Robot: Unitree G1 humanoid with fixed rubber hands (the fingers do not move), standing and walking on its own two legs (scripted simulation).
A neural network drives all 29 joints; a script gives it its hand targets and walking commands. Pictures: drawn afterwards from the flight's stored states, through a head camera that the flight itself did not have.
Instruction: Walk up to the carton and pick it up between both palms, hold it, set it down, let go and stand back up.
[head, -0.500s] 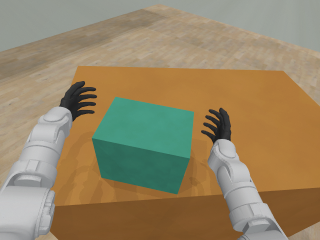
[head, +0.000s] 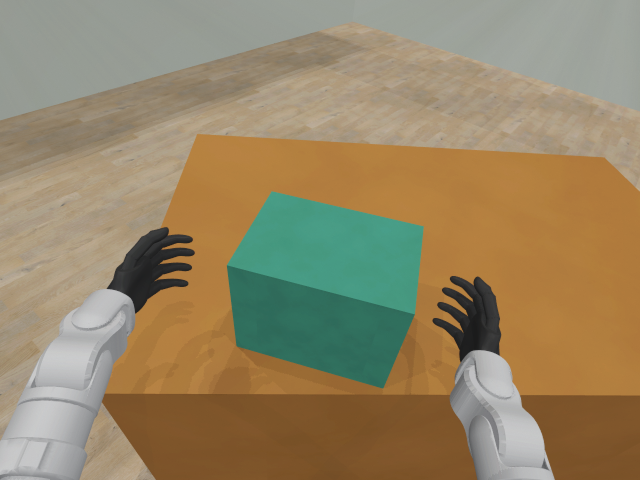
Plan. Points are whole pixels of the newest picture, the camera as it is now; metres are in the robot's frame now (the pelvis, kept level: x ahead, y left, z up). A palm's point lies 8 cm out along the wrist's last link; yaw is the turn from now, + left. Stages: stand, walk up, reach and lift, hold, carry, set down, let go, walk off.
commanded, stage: set down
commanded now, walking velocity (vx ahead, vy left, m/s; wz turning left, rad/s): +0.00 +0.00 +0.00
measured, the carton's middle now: (326, 288) +0.41 +0.00 +0.01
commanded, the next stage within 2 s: none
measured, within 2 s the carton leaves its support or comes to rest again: neither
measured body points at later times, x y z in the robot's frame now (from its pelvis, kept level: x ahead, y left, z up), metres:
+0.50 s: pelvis +0.03 -0.01 +0.00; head +0.03 +0.00 +0.45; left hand +0.28 +0.25 +0.04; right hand +0.26 -0.19 +0.03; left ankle +0.02 +0.10 -0.74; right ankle +0.04 -0.16 -0.74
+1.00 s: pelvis +0.04 -0.01 +0.00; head +0.04 +0.00 +0.45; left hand +0.22 +0.24 +0.01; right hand +0.22 -0.19 -0.01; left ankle +0.02 +0.10 -0.74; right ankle +0.04 -0.16 -0.74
